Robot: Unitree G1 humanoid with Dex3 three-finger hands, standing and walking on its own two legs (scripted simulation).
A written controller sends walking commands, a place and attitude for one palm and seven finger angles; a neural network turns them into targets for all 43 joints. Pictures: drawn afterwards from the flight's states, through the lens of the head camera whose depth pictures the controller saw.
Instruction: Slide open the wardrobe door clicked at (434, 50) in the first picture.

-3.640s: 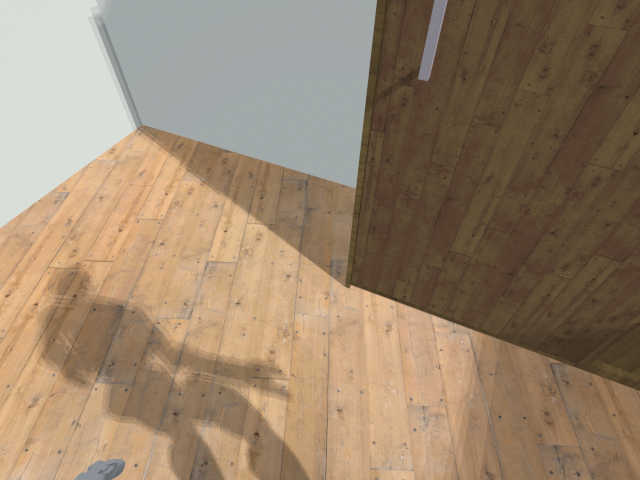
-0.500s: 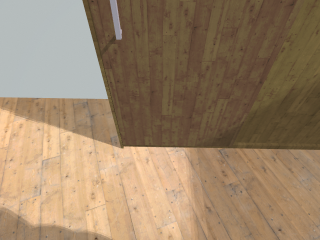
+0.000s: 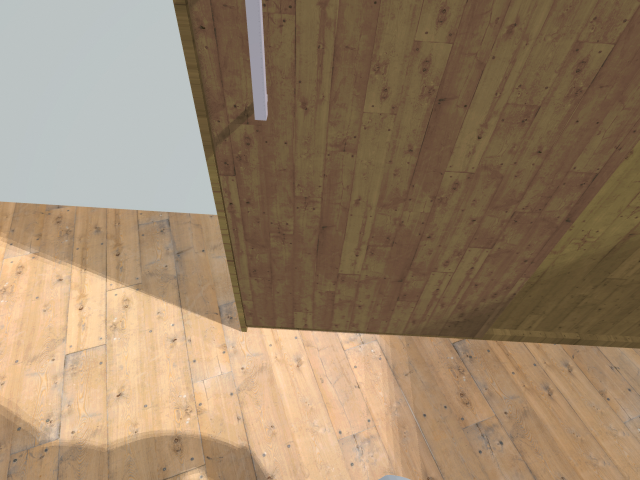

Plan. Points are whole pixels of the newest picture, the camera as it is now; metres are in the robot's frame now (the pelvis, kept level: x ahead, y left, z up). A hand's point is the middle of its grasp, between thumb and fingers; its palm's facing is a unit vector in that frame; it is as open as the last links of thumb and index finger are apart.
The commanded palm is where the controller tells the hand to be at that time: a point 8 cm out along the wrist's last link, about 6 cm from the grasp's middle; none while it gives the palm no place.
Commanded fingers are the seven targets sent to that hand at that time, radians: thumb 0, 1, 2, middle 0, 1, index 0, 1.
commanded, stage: take the last steps up to it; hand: left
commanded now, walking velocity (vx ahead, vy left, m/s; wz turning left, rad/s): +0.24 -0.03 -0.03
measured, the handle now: (257, 28) +0.66 +0.15 +0.24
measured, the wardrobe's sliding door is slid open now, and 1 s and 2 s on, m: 0.00 0.00 0.00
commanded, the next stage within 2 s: come to a stop and stand still in 0.18 s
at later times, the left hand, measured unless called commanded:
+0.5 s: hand (233, 433) +0.21 +0.14 -0.17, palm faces +0.07 -0.97 -0.24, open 7.2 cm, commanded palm none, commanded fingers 0.00 0.90 0.90 -0.20 -0.30 -0.20 -0.30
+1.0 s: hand (172, 454) +0.18 +0.23 -0.18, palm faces +0.04 -0.98 -0.19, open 7.4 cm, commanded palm none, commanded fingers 0.00 0.90 0.90 -0.20 -0.30 -0.20 -0.30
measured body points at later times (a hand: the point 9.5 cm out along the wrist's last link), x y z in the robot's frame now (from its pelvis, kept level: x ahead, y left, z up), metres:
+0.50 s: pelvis +0.16 -0.04 +0.00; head +0.20 -0.06 +0.45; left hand +0.21 +0.19 -0.15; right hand +0.18 -0.27 -0.17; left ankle +0.16 +0.09 -0.69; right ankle +0.18 -0.13 -0.74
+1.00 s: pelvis +0.15 +0.02 +0.01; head +0.18 +0.07 +0.45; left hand +0.18 +0.28 -0.17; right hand +0.24 -0.21 -0.12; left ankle +0.20 +0.10 -0.74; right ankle +0.08 -0.15 -0.65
